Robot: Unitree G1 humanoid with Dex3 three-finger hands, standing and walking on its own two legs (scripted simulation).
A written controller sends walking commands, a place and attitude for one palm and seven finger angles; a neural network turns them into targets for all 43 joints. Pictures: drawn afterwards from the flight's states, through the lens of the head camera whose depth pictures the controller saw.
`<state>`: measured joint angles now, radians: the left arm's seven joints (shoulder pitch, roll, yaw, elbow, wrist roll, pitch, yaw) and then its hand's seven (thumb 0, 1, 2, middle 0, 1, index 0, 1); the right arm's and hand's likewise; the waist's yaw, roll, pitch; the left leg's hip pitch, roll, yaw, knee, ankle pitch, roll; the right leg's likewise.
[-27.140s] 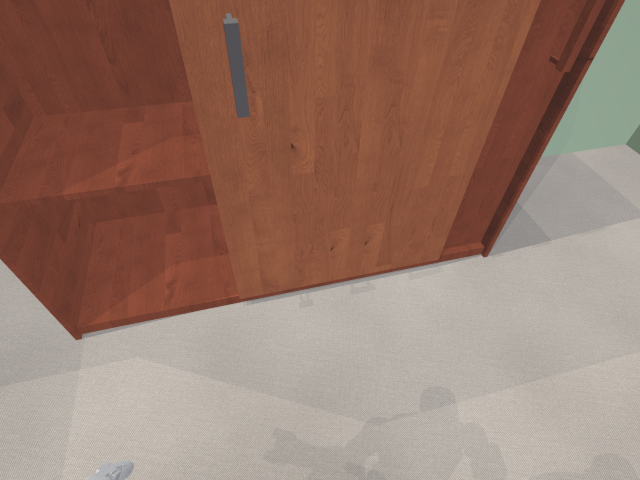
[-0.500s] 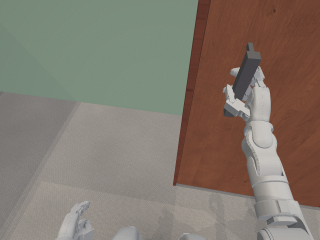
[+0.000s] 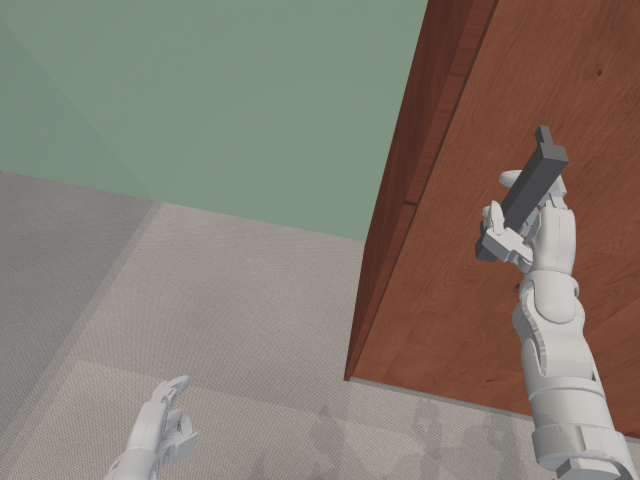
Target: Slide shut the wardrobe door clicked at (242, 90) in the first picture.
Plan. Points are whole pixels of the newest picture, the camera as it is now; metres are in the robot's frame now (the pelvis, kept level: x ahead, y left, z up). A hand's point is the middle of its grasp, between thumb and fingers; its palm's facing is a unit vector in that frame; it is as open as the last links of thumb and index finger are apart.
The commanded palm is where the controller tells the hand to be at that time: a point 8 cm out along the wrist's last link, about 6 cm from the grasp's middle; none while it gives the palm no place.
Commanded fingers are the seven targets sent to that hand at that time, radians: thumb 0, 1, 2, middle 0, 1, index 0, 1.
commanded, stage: stop walking and hold the door there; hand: right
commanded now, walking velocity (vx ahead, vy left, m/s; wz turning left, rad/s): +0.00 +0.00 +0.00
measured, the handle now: (512, 198) +0.44 -0.21 +0.13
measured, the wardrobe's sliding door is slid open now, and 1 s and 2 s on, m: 0.00 0.00 0.00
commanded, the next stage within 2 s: loosen the grip on the handle in 0.24 s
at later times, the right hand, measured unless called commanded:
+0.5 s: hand (494, 227) +0.40 -0.19 +0.12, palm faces +0.24 +0.96 -0.12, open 7.3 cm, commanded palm +0.36 -0.21 +0.11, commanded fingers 0.00 0.19 -0.38 0.45 1.40 0.45 1.40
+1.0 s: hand (488, 235) +0.40 -0.19 +0.10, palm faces +0.26 +0.95 -0.15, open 14.3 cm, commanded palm +0.37 -0.22 +0.09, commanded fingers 0.00 0.55 -0.20 0.25 1.15 0.25 1.15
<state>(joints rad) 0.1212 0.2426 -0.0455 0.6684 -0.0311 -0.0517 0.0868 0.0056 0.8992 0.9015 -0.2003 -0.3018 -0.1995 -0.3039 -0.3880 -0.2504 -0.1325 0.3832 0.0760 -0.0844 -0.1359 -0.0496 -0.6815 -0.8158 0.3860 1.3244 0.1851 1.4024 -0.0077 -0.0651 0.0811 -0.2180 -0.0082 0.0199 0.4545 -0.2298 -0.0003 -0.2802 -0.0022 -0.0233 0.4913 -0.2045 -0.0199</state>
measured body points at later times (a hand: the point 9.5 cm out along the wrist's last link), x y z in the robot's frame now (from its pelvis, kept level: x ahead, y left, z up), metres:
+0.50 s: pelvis -0.02 +0.01 -0.01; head +0.00 +0.01 +0.44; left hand +0.11 +0.26 -0.11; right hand +0.38 -0.24 +0.13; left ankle +0.01 +0.12 -0.74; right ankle +0.04 -0.10 -0.74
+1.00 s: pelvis -0.02 -0.01 -0.02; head +0.00 -0.02 +0.43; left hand +0.08 +0.24 -0.13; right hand +0.38 -0.24 +0.11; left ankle +0.01 +0.12 -0.74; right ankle +0.03 -0.10 -0.74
